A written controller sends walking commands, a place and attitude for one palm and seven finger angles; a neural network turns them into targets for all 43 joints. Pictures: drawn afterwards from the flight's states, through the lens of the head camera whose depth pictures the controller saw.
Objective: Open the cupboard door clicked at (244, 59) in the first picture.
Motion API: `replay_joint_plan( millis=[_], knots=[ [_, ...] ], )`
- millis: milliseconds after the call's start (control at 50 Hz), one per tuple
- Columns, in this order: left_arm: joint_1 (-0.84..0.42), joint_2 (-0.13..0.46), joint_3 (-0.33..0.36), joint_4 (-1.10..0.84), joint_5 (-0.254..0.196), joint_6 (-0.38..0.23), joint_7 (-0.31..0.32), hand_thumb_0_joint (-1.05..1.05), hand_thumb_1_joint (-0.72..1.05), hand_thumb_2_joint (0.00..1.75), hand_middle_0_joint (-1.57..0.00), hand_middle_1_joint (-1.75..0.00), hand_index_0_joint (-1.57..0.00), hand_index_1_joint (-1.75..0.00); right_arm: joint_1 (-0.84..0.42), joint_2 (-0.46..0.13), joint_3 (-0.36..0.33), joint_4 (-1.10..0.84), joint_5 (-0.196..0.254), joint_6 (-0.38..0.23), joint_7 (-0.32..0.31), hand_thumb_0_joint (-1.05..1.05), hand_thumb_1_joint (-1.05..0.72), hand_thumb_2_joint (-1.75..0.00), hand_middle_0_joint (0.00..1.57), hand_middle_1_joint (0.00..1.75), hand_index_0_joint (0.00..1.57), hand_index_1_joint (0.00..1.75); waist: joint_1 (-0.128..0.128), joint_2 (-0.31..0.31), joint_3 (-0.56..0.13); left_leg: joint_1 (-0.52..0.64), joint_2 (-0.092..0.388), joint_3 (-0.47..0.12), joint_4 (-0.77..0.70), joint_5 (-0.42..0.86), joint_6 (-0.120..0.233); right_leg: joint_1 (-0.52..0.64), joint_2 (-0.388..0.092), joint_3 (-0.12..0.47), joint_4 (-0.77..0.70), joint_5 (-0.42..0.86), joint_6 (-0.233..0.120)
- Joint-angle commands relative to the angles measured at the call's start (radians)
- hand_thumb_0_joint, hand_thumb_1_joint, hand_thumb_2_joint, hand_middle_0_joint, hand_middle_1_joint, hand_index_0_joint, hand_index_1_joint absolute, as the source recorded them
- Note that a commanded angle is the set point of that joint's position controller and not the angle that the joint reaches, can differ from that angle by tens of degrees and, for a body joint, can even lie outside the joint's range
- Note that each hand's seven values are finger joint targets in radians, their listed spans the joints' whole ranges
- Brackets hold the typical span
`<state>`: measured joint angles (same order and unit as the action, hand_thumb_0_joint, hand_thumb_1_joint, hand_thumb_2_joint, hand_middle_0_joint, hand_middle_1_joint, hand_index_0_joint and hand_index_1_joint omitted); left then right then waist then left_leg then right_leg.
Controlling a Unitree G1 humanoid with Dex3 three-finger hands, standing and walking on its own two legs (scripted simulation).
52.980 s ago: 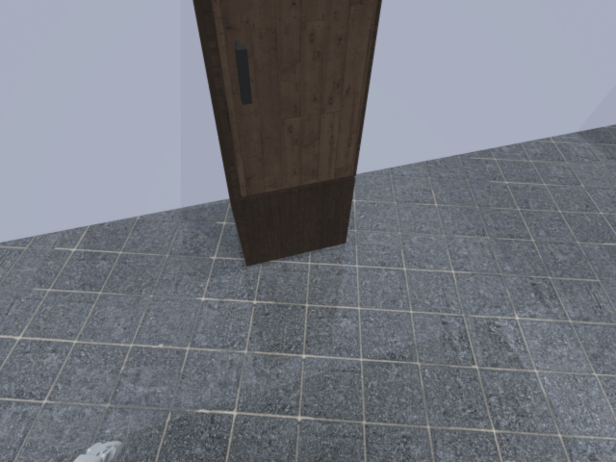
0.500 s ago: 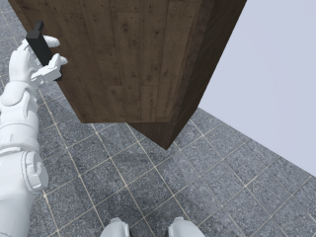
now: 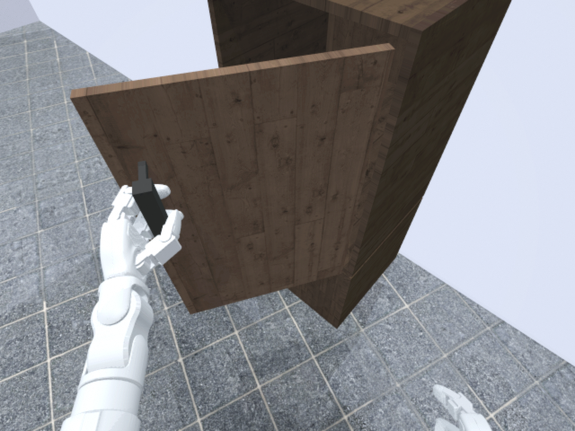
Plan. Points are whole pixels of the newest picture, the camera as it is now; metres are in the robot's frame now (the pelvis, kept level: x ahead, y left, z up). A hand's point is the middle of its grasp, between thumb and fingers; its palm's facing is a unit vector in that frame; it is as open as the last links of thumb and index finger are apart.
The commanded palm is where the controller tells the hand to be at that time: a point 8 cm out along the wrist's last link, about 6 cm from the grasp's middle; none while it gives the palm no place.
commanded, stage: pull the door open along its arc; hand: left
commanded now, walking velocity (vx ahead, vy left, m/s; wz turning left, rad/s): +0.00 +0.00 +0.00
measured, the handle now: (156, 207) +0.41 +0.20 +0.09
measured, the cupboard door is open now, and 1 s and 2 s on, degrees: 58 83 85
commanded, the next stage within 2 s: open thumb and fingers to let go in 0.48 s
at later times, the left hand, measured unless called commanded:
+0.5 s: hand (226, 310) +0.25 +0.08 +0.09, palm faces +0.39 -0.92 +0.02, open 6.2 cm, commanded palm +0.19 +0.12 +0.08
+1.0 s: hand (234, 313) +0.25 +0.07 +0.09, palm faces +0.38 -0.93 +0.01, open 10.7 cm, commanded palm +0.21 +0.11 +0.08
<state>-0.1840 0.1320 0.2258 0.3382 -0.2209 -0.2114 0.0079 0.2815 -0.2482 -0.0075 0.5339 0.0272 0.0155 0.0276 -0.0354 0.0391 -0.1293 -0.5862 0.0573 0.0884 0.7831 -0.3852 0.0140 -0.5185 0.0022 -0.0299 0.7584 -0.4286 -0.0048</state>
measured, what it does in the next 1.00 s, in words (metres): stands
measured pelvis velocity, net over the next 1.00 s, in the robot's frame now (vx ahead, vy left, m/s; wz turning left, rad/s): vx -0.02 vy -0.03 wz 0.08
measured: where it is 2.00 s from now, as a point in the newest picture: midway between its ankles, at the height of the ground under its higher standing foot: outside the picture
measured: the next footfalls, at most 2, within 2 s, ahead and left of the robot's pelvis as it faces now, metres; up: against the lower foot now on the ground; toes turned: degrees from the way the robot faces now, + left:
none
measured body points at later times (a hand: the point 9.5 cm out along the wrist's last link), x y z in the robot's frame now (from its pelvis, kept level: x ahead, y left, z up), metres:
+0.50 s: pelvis +0.00 -0.04 +0.01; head -0.01 -0.06 +0.46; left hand +0.22 +0.13 +0.09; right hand +0.17 -0.25 -0.09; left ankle +0.00 +0.11 -0.71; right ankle -0.04 -0.12 -0.71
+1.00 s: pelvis -0.02 -0.03 +0.00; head -0.02 -0.06 +0.45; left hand +0.22 +0.12 +0.09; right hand +0.17 -0.23 -0.09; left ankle +0.00 +0.11 -0.71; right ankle -0.04 -0.12 -0.71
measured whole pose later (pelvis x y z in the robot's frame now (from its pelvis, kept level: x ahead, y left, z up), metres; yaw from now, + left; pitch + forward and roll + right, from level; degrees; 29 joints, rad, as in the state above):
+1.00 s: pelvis -0.02 -0.03 +0.00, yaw +4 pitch +2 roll +0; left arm 0.17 -0.07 -0.20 0.00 0.03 -0.14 0.45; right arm 0.18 -0.20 0.02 0.57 -0.06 0.03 -0.02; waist 0.01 0.05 -0.06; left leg -0.44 0.03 0.01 0.74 -0.33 -0.02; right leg -0.36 -0.01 -0.10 0.75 -0.43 -0.04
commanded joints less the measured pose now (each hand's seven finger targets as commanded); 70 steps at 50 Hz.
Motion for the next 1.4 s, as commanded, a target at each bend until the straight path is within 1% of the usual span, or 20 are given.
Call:
replay_joint_plan(
  millis=[0, 40, 140, 200, 260, 300, 480, 500, 560, 600, 620, 680, 740, 800, 960, 1000, 1080, 1240, 1320, 1380],
  knots=[
    [-0.054, 0.15, 0.061, -0.309, 0.087, -0.022, 0.235, 0.0, 0.9, 0.9, -0.4, -1.35, -0.4, -1.35, -0.026, -0.099, -0.039, -0.109, -0.024, -0.025, 0.001, 0.0, -0.9, -0.9, 0.2, 0.3, 0.2, 0.3, 0.057, -0.066, -0.223, 0.198, -0.044, -0.052, -0.067, 0.451, 0.004, 0.156, 0.029, -0.035, -0.052, 0.542, -0.003],
    [-0.014, 0.073, -0.016, -0.367, 0.13, -0.001, 0.294, 0.0, 0.9, 0.9, -0.4, -1.35, -0.4, -1.35, -0.06, -0.086, -0.033, -0.122, -0.032, -0.014, 0.001, 0.0, -0.9, -0.9, 0.2, 0.3, 0.2, 0.3, 0.055, -0.058, -0.223, 0.221, -0.045, -0.051, -0.08, 0.421, 0.002, 0.164, 0.022, -0.033, -0.062, 0.52, -0.006],
    [0.051, -0.038, -0.141, -0.485, 0.173, 0.035, 0.374, 0.0, 0.9, 0.9, -0.4, -1.35, -0.4, -1.35, -0.118, -0.065, -0.022, -0.129, -0.047, 0.013, -0.019, 0.0, -0.9, -0.9, 0.2, 0.3, 0.2, 0.3, 0.043, -0.065, -0.193, 0.255, -0.047, -0.053, -0.096, 0.357, -0.001, 0.193, 0.008, -0.023, -0.106, 0.489, -0.008],
    [0.107, -0.063, -0.193, -0.525, 0.194, 0.04, 0.377, 0.0, 0.9, 0.9, -0.4, -1.35, -0.4, -1.35, -0.136, -0.059, -0.017, -0.133, -0.056, 0.021, -0.034, 0.0, -0.9, -0.9, 0.2, 0.3, 0.2, 0.3, 0.038, -0.088, -0.158, 0.262, -0.048, -0.055, -0.101, 0.335, 0.001, 0.207, 0.002, -0.011, -0.129, 0.497, -0.006],
    [0.168, -0.108, -0.25, -0.573, 0.2, 0.036, 0.373, 0.0, 0.9, 0.9, -0.4, -1.35, -0.4, -1.35, -0.164, -0.046, -0.008, -0.141, -0.061, 0.021, -0.039, 0.0, -0.9, -0.9, 0.2, 0.3, 0.2, 0.3, 0.043, -0.062, -0.129, 0.267, -0.051, -0.056, -0.109, 0.321, 0.0, 0.213, -0.008, -0.004, -0.138, 0.505, -0.005],
    [0.223, -0.12, -0.271, -0.577, 0.202, 0.034, 0.372, 0.0, 0.9, 0.9, -0.4, -1.35, -0.4, -1.35, -0.173, -0.043, -0.006, -0.144, -0.062, 0.019, -0.042, 0.0, -0.9, -0.9, 0.2, 0.3, 0.2, 0.3, 0.042, -0.09, -0.094, 0.265, -0.052, -0.061, -0.112, 0.296, 0.001, 0.21, -0.013, 0.001, -0.156, 0.488, -0.001],
    [0.434, -0.224, -0.428, -0.719, 0.237, 0.008, 0.399, 0.0, 0.9, 0.9, -0.4, -1.35, -0.4, -1.35, -0.189, -0.031, -0.007, -0.17, -0.072, -0.016, -0.023, 0.0, -0.9, -0.9, 0.2, 0.3, 0.2, 0.3, 0.042, -0.126, -0.091, 0.251, -0.062, -0.071, -0.089, 0.281, 0.005, 0.225, -0.04, 0.02, -0.15, 0.541, 0.015],
    [0.413, -0.213, -0.424, -0.707, 0.248, 0.005, 0.407, 0.0, 0.9, 0.9, -0.4, -1.35, -0.4, -1.35, -0.185, -0.033, -0.008, -0.163, -0.074, -0.019, -0.024, 0.0, -0.9, -0.9, 0.2, 0.3, 0.2, 0.3, 0.038, -0.152, -0.076, 0.244, -0.062, -0.077, -0.086, 0.273, 0.007, 0.217, -0.04, 0.025, -0.157, 0.523, 0.013],
    [0.215, -0.17, -0.402, -0.679, 0.291, -0.008, 0.452, 0.0, 0.9, 0.9, -0.4, -1.35, -0.4, -1.35, -0.197, -0.035, -0.004, -0.138, -0.087, -0.026, -0.035, 0.0, -0.9, -0.9, 0.2, 0.3, 0.2, 0.3, 0.016, -0.136, -0.032, 0.214, -0.069, -0.085, -0.063, 0.207, 0.009, 0.133, -0.049, 0.054, -0.173, 0.382, 0.012],
    [0.195, -0.161, -0.392, -0.649, 0.31, -0.018, 0.468, 0.0, 0.76, 0.84, -0.39, -1.34, -0.39, -1.34, -0.2, -0.029, -0.007, -0.123, -0.088, -0.028, -0.043, 0.0, -0.9, -0.9, 0.2, 0.3, 0.2, 0.3, 0.019, -0.151, -0.029, 0.217, -0.069, -0.087, -0.052, 0.191, 0.011, 0.116, -0.051, 0.07, -0.194, 0.305, 0.008],
    [0.218, -0.174, -0.391, -0.634, 0.305, -0.018, 0.47, 0.0, 0.69, 0.81, -0.38, -1.33, -0.38, -1.33, -0.206, -0.026, -0.008, -0.127, -0.09, -0.03, -0.046, 0.0, -0.9, -0.9, 0.2, 0.3, 0.2, 0.3, 0.032, -0.136, -0.056, 0.217, -0.072, -0.083, -0.053, 0.184, 0.01, 0.127, -0.056, 0.074, -0.196, 0.294, 0.008],
    [0.2, -0.204, -0.416, -0.635, 0.27, -0.021, 0.448, 0.0, 0.48, 0.72, -0.37, -1.3, -0.37, -1.3, -0.205, -0.026, -0.007, -0.124, -0.083, -0.037, -0.051, 0.0, -0.9, -0.9, 0.2, 0.3, 0.2, 0.3, 0.032, -0.122, -0.099, 0.237, -0.071, -0.081, -0.061, 0.195, 0.009, 0.149, -0.052, 0.058, -0.185, 0.322, 0.007],
    [0.172, -0.222, -0.43, -0.605, 0.246, -0.009, 0.43, 0.0, 0.27, 0.63, -0.35, -1.28, -0.35, -1.28, -0.208, -0.028, -0.002, -0.118, -0.078, -0.038, -0.055, 0.0, -0.9, -0.9, 0.2, 0.3, 0.2, 0.3, 0.027, -0.129, -0.093, 0.245, -0.069, -0.085, -0.074, 0.194, 0.009, 0.149, -0.049, 0.047, -0.186, 0.332, 0.01],
    [0.198, -0.203, -0.405, -0.576, 0.248, 0.003, 0.428, 0.0, 0.06, 0.54, -0.34, -1.26, -0.34, -1.26, -0.201, -0.03, 0.0, -0.119, -0.079, -0.034, -0.056, 0.0, -0.9, -0.9, 0.2, 0.3, 0.2, 0.3, 0.039, -0.158, -0.094, 0.241, -0.069, -0.088, -0.087, 0.204, 0.009, 0.168, -0.046, 0.038, -0.184, 0.353, 0.01],
    [0.123, -0.214, -0.417, -0.563, 0.268, 0.012, 0.45, 0.0, -0.5, 0.3, -0.3, -1.2, -0.3, -1.2, -0.224, -0.027, 0.003, -0.122, -0.081, -0.026, -0.053, 0.0, -0.9, -0.9, 0.2, 0.3, 0.2, 0.3, 0.037, -0.125, -0.072, 0.254, -0.064, -0.086, -0.097, 0.178, 0.01, 0.125, -0.033, 0.02, -0.191, 0.239, -0.005],
    [0.102, -0.227, -0.43, -0.564, 0.271, 0.016, 0.457, 0.0, -0.5, 0.3, -0.3, -1.2, -0.3, -1.2, -0.217, -0.027, 0.003, -0.123, -0.083, -0.026, -0.051, 0.0, -0.9, -0.9, 0.2, 0.3, 0.2, 0.3, 0.038, -0.122, -0.074, 0.261, -0.063, -0.089, -0.098, 0.19, 0.01, 0.126, -0.028, 0.008, -0.182, 0.243, -0.01],
    [0.107, -0.241, -0.445, -0.551, 0.281, 0.03, 0.472, 0.0, -0.5, 0.3, -0.27, -1.0, -0.27, -1.0, -0.225, -0.027, 0.005, -0.128, -0.083, -0.02, -0.046, 0.0, -0.9, -0.9, 0.2, 0.3, 0.2, 0.3, 0.043, -0.089, -0.076, 0.256, -0.06, -0.091, -0.104, 0.177, 0.007, 0.114, -0.022, -0.006, -0.168, 0.216, -0.017],
    [0.122, -0.261, -0.46, -0.564, 0.297, 0.05, 0.501, 0.0, -0.5, 0.3, -0.2, -0.6, -0.2, -0.6, -0.228, -0.026, 0.001, -0.139, -0.085, -0.003, -0.039, 0.0, -0.9, -0.9, 0.2, 0.3, 0.2, 0.3, 0.051, -0.1, -0.107, 0.263, -0.053, -0.094, -0.106, 0.21, 0.005, 0.125, -0.01, -0.026, -0.142, 0.241, -0.024],
    [0.058, -0.286, -0.484, -0.551, 0.293, 0.063, 0.509, 0.0, -0.5, 0.3, -0.17, -0.4, -0.17, -0.4, -0.242, -0.026, 0.007, -0.136, -0.083, 0.001, -0.039, 0.0, -0.9, -0.9, 0.2, 0.3, 0.2, 0.3, 0.034, -0.093, -0.054, 0.255, -0.051, -0.103, -0.11, 0.165, 0.004, 0.089, -0.009, -0.032, -0.156, 0.173, -0.024],
    [0.02, -0.279, -0.473, -0.532, 0.295, 0.068, 0.524, 0.0, -0.5, 0.3, -0.15, -0.3, -0.15, -0.3, -0.247, -0.027, 0.008, -0.127, -0.083, 0.003, -0.041, 0.0, -0.9, -0.9, 0.2, 0.3, 0.2, 0.3, 0.036, -0.089, -0.061, 0.252, -0.052, -0.11, -0.111, 0.144, 0.002, 0.081, -0.007, -0.032, -0.155, 0.135, -0.027]
  ],
)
